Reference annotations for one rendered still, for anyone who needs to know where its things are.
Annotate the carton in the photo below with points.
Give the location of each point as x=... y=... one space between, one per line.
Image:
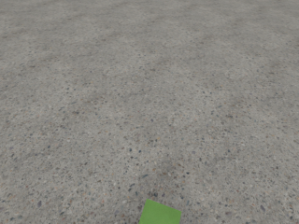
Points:
x=157 y=213

